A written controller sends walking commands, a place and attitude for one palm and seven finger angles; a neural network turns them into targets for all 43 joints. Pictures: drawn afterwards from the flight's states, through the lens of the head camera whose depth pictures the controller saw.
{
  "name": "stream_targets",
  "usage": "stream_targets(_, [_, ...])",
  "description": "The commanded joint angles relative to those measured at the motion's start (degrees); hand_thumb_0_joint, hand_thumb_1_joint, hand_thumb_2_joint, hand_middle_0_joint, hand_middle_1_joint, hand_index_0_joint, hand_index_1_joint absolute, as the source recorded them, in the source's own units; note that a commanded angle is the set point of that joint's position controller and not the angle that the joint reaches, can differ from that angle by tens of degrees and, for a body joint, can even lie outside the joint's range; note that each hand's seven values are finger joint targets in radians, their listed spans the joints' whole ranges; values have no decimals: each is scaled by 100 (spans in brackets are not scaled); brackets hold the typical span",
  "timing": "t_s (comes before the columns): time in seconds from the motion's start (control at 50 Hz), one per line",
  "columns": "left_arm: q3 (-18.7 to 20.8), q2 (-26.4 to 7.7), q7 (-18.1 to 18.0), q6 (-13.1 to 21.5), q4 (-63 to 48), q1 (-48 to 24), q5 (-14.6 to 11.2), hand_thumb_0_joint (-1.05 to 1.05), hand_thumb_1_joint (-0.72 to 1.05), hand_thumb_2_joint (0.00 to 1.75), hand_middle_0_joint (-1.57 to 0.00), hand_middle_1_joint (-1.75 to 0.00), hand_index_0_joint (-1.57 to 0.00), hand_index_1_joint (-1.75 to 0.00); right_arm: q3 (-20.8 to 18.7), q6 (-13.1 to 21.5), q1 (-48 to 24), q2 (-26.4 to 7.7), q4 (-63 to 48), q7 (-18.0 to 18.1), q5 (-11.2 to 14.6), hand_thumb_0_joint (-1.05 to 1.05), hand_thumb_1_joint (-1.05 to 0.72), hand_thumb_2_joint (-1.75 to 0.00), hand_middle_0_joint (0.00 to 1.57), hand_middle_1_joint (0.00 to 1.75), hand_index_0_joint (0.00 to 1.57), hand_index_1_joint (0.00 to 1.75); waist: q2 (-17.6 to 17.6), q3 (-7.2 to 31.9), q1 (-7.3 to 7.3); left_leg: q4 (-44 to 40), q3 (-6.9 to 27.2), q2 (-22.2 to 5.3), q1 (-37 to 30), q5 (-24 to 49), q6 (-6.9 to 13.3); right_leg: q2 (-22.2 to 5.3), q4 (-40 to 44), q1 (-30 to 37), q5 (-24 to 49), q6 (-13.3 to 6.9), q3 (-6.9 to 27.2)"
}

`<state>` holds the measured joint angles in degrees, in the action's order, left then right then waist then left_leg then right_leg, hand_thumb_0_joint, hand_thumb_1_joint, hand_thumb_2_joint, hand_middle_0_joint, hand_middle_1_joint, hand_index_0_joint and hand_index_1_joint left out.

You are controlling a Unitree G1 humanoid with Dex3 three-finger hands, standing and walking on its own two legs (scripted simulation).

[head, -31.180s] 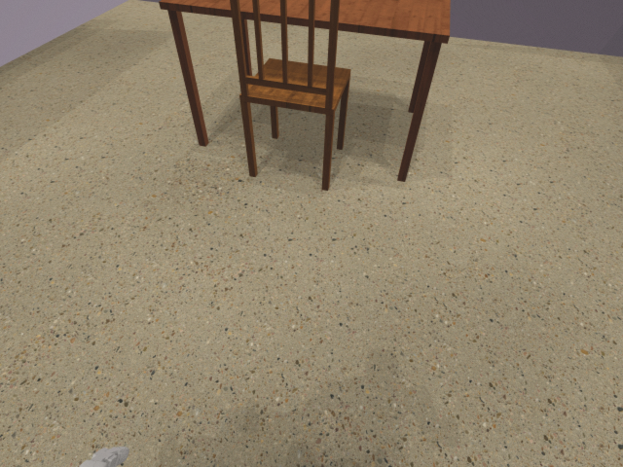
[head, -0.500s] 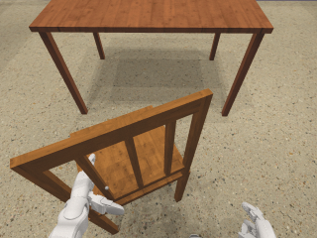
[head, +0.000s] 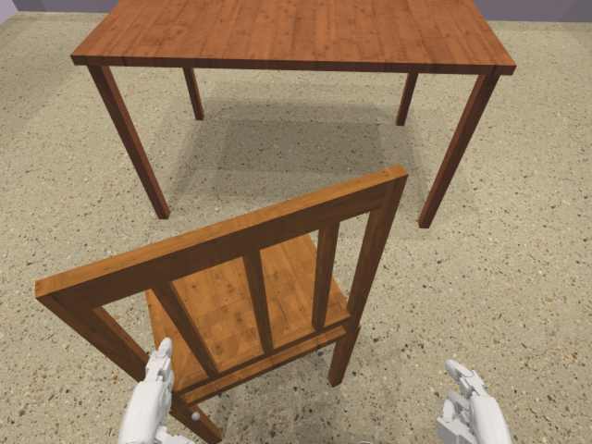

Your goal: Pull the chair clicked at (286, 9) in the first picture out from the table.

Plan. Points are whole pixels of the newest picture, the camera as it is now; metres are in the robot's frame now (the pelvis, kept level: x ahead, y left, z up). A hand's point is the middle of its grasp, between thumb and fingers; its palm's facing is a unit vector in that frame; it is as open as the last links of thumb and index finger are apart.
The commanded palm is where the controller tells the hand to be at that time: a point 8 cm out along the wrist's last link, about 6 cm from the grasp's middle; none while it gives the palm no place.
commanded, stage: draw the fingers out of the gap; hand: left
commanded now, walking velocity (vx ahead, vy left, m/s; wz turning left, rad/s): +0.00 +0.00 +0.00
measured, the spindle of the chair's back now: (260, 308) +0.32 +0.07 -0.03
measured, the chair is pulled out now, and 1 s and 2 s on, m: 0.57 0.57 0.55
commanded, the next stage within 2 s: draw the hand back to the body in 0.20 s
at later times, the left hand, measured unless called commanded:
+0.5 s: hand out of the picture +0.13 +0.15 +0.01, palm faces +0.08 -1.00 -0.03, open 17.4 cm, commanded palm +0.10 +0.21 +0.03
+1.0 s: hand (107, 438) +0.13 +0.19 +0.08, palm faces +0.09 -0.92 -0.37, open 15.4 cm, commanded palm +0.11 +0.25 +0.13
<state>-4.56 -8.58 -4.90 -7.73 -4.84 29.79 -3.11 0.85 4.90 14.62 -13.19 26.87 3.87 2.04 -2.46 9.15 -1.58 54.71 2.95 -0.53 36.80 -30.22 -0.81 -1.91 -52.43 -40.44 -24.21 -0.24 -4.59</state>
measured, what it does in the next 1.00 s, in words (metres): stands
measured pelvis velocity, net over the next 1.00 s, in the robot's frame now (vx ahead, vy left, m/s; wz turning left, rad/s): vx -0.01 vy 0.00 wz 0.00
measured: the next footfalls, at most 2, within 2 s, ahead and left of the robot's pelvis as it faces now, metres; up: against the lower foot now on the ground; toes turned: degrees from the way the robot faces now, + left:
none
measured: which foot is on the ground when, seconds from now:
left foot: down 0.00-1.00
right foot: down 0.00-1.00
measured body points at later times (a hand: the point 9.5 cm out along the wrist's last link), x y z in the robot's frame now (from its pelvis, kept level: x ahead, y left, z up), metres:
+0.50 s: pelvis -0.01 +0.00 -0.02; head +0.02 +0.00 +0.43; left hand +0.12 +0.20 +0.02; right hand +0.17 -0.23 -0.09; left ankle -0.03 +0.13 -0.69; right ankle +0.01 -0.12 -0.69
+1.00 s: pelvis -0.01 +0.00 +0.01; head -0.01 -0.02 +0.46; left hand +0.12 +0.24 +0.10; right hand +0.17 -0.23 -0.06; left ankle -0.03 +0.13 -0.69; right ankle +0.01 -0.12 -0.69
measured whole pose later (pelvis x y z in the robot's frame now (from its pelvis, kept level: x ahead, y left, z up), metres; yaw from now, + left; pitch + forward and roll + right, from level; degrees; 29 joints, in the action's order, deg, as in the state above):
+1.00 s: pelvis -0.01 +0.00 +0.01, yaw +0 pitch +5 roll -1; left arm 3.2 -20.6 -4.0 0.3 -25.3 43.4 -4.3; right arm 0.7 7.4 14.6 -11.4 29.3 8.0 3.3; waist -4.6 6.0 1.1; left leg 50.8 3.2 -1.2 27.5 -28.2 -1.1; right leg -1.1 -47.8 -30.8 -21.9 -0.6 -4.9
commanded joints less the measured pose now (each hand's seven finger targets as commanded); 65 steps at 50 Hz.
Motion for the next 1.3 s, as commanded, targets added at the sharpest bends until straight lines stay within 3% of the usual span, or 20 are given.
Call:
stream_targets(0.0, [365, -532, -98, 225, -1181, 303, 72, 0, -55, 20, 0, 0, 0, 0, -306, 276, -348, -680, -974, 121, -22, 0, -90, -90, 20, 30, 20, 30, 293, 468, -58, -723, -101, 130, 131, 1646, 154, 46, 651, 935, 1182, -61, 32])
stream_targets(0.12, [36, -304, -82, 364, -1744, 605, 39, 0, -55, 20, 0, 0, 0, 0, -276, 420, -293, -639, -1074, 171, -26, 0, -90, -90, 20, 30, 20, 30, 24, 629, -75, -623, -57, 151, 26, 1520, 151, 48, 564, 744, 896, -73, 2])
stream_targets(0.24, [12, -261, -55, 240, -1727, 1356, 98, 0, -55, 20, 0, 0, 0, 0, -316, 375, -364, -598, -1162, 178, -7, 0, -90, -90, 20, 30, 20, 30, 336, 588, 10, -577, -54, 158, 305, 1405, 153, 54, 494, 745, 796, -61, -14])
stream_targets(0.3, [61, -371, -72, 217, -1908, 1539, 141, 0, -55, 20, 0, 0, 0, 0, -334, 371, -394, -586, -1199, 192, -9, 0, -90, -90, 20, 30, 20, 30, 193, 544, 53, -551, -54, 171, 397, 1389, 159, 52, 492, 742, 760, -95, 22])
stream_targets(0.32, [20, -36, 123, 1022, -2747, 957, -401, 0, -55, 20, 0, 0, 0, 0, -325, 517, -288, -522, -1119, 193, -19, 0, -90, -90, 20, 30, 20, 30, 543, 414, -95, -296, -43, 211, 525, 1436, 130, 112, 368, 408, 872, -76, -93])
stream_targets(0.34, [397, -432, 223, 1409, -2457, 1212, -406, 0, -55, 20, 0, 0, 0, 0, -402, 597, -321, -548, -920, 199, -13, 0, -90, -90, 20, 30, 20, 30, 415, 635, 52, -226, -85, 206, 522, 1407, 122, 115, 272, 425, 827, -95, -23])
stream_targets(0.42, [619, -645, 477, 2169, -2959, 1293, -595, 0, -55, 20, 0, 0, 0, 0, -418, 775, -264, -497, -821, 174, 50, 0, -90, -90, 20, 30, 20, 30, -186, 748, 92, -268, -95, 205, 332, 1560, 67, 121, 178, 439, 804, -142, -5])
stream_targets(0.48, [665, -584, 748, 2714, -2668, 1368, -683, 0, -55, 20, 0, 0, 0, 0, -455, 831, -391, -450, -671, 85, 88, 0, -90, -90, 20, 30, 20, 30, 0, 518, 69, -130, -61, 180, 593, 1339, 63, 146, 89, 196, 590, -126, 0])
stream_targets(0.56, [1002, -913, 1061, 3360, -2974, 1191, -868, 0, -55, 20, 0, 0, 0, 0, -496, 908, -522, -443, -630, 17, 125, 0, -90, -90, 20, 30, 20, 30, -18, 675, 122, -45, -62, 166, 709, 1195, 68, 139, 65, 306, 390, -139, 123])
stream_targets(0.62, [1178, -963, 1334, 3596, -2915, 1134, -1090, 0, -55, 20, 0, 0, 0, 0, -475, 948, -628, -446, -595, -19, 171, 0, -90, -90, 20, 30, 20, 30, -13, 695, 115, -47, -49, 161, 704, 1049, 81, 131, 165, 392, 201, -120, 187])
stream_targets(0.7, [1668, -1242, 1418, 3106, -2981, 1300, -1283, 0, -55, 20, 0, 0, 0, 0, -459, 891, -800, -477, -720, 44, 265, 0, -90, -90, 20, 30, 20, 30, -113, 761, 234, -338, -42, 155, 470, 841, 111, 83, 513, 837, -125, -96, 230])
stream_targets(0.8, [2002, -1455, 1332, 2786, -3197, 881, -1477, 0, -37, 29, -2, -4, -2, -4, -358, 996, -783, -476, -610, 204, 293, 0, -90, -90, 20, 30, 20, 30, 45, 424, 187, -635, 19, 122, 214, 700, 133, 90, 924, 998, -412, -58, 225])
stream_targets(0.82, [2278, -2393, 443, 2067, -3091, 1232, -457, 0, -33, 31, -3, -5, -3, -5, -390, 735, -606, -434, -755, 355, 162, 0, -90, -90, 20, 30, 20, 30, -252, 639, 509, -996, -72, -47, -137, 612, 68, -131, 1164, 1434, -442, -173, 626])
stream_targets(0.84, [1923, -1829, 85, 1751, -3586, 1149, -361, 0, -30, 32, -4, -5, -4, -5, -305, 670, -548, -346, -899, 390, 132, 0, -90, -90, 20, 30, 20, 30, -383, 349, 327, -1157, -91, 10, -278, 617, 59, -167, 1277, 1432, -274, -146, 436])
stream_targets(0.88, [1804, -1623, -242, 1402, -3515, 1146, -226, 0, -22, 36, -4, -7, -4, -7, -274, 611, -579, -330, -790, 443, 102, 0, -90, -90, 20, 30, 20, 30, -331, -22, 295, -1300, -93, -39, -442, 708, 65, -135, 1369, 1482, -115, -143, 304])
stream_targets(0.9, [1922, -1760, -361, 1248, -3401, 1096, -193, 0, -19, 37, -5, -8, -5, -8, -259, 538, -615, -340, -723, 477, 101, 0, -90, -90, 20, 30, 20, 30, -172, -109, 307, -1365, -68, -41, -503, 772, 76, -109, 1525, 1609, -92, -154, 301])
stream_targets(1.06, [2272, -2075, -691, 1115, -3418, 512, -8, 0, 10, 51, -9, -14, -9, -14, -163, 630, -717, -416, -500, 516, 12, 0, -90, -90, 20, 30, 20, 30, -48, -480, 345, -2052, -105, -43, -1588, 1279, 125, -117, 2116, 2289, 593, -118, 245])
stream_targets(1.12, [2480, -2269, -744, 1173, -3652, 311, 21, 0, 21, 57, -10, -16, -10, -16, -129, 765, -768, -430, -361, 472, -1, 0, -90, -90, 20, 30, 20, 30, -532, -434, 396, -2310, -101, -9, -1960, 1651, 99, -116, 2237, 2658, 1055, -155, 259])
stream_targets(1.2, [2649, -2396, -771, 1228, -3716, 31, 23, 0, 36, 64, -13, -19, -13, -19, -139, 926, -898, -472, -154, 405, -32, 0, -90, -90, 20, 30, 20, 30, -519, -459, 410, -2540, -87, -7, -2268, 1985, 79, -107, 2414, 2988, 1453, -142, 234])
stream_targets(1.28, [2732, -2341, -755, 1357, -3587, -225, 25, 0, 50, 71, -15, -22, -15, -22, -184, 1021, -912, -527, -3, 345, -67, 0, -90, -90, 20, 30, 20, 30, -122, -498, 387, -2701, -146, -19, -2601, 2225, 139, -94, 2596, 3120, 1755, -86, 245])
